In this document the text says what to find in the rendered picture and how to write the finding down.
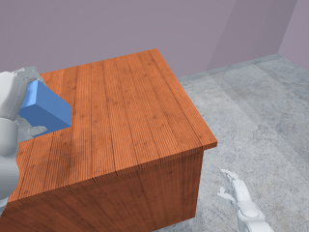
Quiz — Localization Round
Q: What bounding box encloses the sponge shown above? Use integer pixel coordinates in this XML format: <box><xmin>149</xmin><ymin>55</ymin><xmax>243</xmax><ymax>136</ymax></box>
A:
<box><xmin>18</xmin><ymin>80</ymin><xmax>71</xmax><ymax>138</ymax></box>

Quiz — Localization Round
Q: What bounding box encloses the robot left forearm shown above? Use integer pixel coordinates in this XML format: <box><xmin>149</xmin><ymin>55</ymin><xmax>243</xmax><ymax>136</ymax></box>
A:
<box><xmin>0</xmin><ymin>117</ymin><xmax>19</xmax><ymax>217</ymax></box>

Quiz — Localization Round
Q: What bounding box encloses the robot right forearm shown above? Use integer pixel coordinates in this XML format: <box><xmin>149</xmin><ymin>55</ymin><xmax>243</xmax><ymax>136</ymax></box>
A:
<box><xmin>236</xmin><ymin>200</ymin><xmax>274</xmax><ymax>232</ymax></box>

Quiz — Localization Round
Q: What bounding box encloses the table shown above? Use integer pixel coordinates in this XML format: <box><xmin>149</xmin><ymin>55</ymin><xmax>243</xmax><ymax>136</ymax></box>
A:
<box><xmin>0</xmin><ymin>48</ymin><xmax>218</xmax><ymax>232</ymax></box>

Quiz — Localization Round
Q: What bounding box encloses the right robot hand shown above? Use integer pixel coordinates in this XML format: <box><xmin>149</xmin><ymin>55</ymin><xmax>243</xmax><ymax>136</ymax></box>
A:
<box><xmin>217</xmin><ymin>168</ymin><xmax>253</xmax><ymax>210</ymax></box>

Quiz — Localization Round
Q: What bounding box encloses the left robot hand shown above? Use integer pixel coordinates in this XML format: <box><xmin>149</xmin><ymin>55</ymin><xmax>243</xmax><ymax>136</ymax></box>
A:
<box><xmin>0</xmin><ymin>66</ymin><xmax>47</xmax><ymax>143</ymax></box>

